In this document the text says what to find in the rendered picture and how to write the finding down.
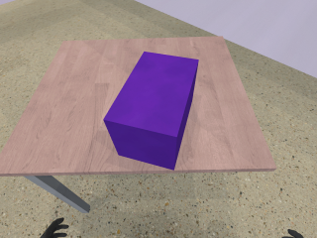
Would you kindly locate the table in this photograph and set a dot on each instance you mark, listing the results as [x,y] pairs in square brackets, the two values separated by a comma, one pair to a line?
[62,131]

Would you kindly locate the left robot hand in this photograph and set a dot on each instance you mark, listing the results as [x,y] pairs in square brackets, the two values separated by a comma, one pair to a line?
[50,231]

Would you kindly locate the carton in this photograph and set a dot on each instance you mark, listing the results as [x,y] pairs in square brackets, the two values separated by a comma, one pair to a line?
[146,121]

